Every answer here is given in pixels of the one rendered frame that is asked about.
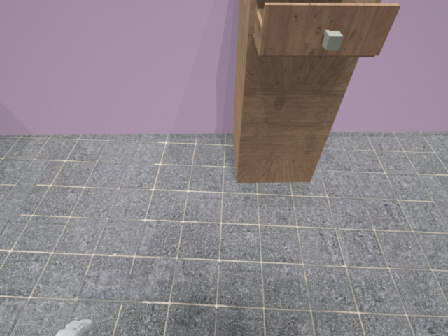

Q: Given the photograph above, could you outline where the handle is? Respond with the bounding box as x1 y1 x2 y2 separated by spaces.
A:
322 30 344 50

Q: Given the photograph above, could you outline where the robot left hand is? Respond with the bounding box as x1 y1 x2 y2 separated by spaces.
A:
56 319 92 336

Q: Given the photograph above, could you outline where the drawer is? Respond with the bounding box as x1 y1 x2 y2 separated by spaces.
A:
253 0 401 57

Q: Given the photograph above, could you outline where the cabinet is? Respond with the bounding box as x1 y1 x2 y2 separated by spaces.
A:
233 0 382 183

